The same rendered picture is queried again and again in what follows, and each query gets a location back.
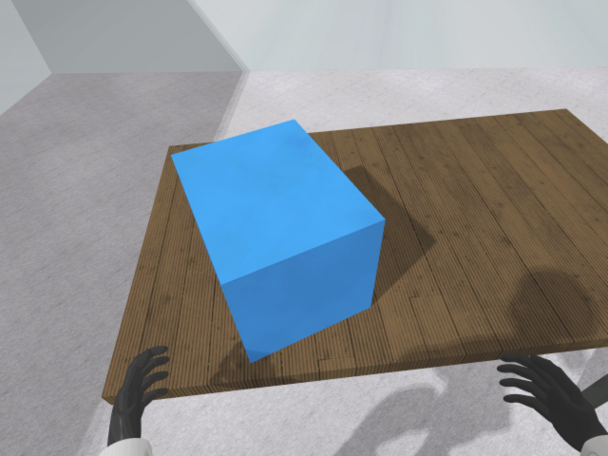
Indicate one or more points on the right robot forearm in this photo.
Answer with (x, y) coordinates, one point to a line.
(597, 446)

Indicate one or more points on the right robot hand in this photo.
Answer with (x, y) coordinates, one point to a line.
(557, 398)

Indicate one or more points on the carton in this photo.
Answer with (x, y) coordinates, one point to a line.
(294, 244)

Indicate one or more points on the left robot hand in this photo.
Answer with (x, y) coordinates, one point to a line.
(130, 401)

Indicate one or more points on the table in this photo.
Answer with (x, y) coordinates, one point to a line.
(495, 242)

